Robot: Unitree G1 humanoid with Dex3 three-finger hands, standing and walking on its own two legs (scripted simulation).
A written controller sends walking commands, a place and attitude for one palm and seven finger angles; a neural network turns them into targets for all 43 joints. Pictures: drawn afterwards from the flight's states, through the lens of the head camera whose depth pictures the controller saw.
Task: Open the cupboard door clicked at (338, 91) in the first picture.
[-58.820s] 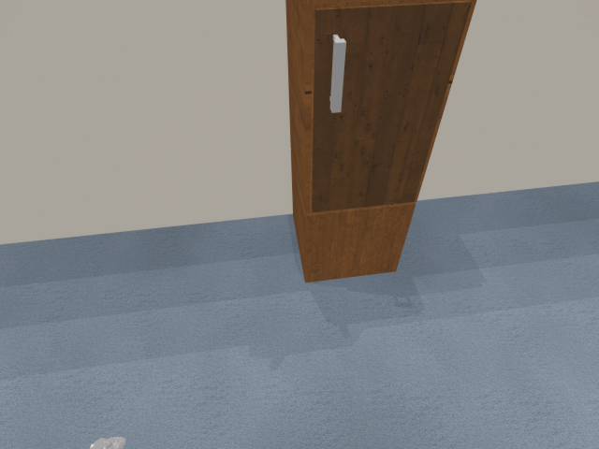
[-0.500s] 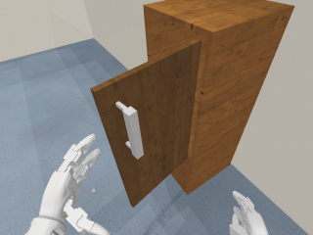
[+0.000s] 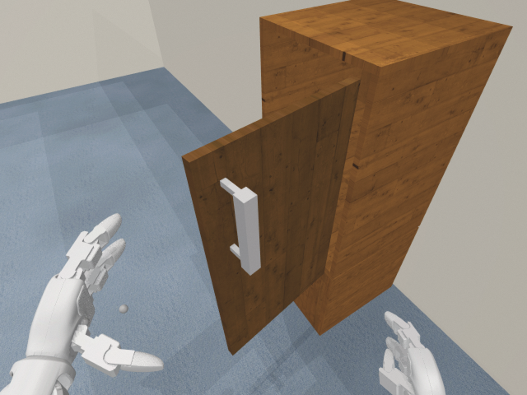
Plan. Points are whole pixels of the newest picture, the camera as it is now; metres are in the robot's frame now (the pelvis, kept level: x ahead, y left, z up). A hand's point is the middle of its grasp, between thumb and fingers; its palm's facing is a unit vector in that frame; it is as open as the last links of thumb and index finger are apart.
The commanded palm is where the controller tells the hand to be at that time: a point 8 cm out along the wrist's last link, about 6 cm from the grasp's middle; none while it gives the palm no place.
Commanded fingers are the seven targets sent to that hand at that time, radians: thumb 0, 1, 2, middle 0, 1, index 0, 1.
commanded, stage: draw the hand back to the body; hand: left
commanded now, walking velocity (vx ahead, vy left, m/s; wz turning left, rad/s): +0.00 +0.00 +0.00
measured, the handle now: (239, 227) +0.32 +0.08 +0.12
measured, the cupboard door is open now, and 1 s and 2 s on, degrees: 100 100 100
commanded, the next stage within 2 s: step back with the hand held close in 0.98 s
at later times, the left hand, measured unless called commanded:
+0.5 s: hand (78, 275) +0.20 +0.25 +0.15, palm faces +0.38 -0.84 -0.40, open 10.3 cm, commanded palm +0.16 +0.30 +0.17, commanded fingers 0.00 0.76 0.84 -0.19 -0.30 -0.19 -0.30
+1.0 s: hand (68, 282) +0.19 +0.26 +0.16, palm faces +0.44 -0.81 -0.38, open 7.5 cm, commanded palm +0.14 +0.29 +0.17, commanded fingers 0.00 0.90 0.90 -0.20 -0.30 -0.20 -0.30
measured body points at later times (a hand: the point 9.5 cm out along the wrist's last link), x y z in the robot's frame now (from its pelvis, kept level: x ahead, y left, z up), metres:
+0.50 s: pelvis +0.02 +0.01 +0.01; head +0.00 -0.01 +0.46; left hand +0.18 +0.30 +0.17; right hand +0.20 -0.20 -0.08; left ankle -0.03 +0.08 -0.73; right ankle +0.02 -0.09 -0.73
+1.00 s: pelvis +0.00 +0.00 +0.01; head -0.02 -0.02 +0.46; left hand +0.16 +0.30 +0.18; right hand +0.19 -0.22 -0.08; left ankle -0.03 +0.08 -0.73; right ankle +0.02 -0.09 -0.73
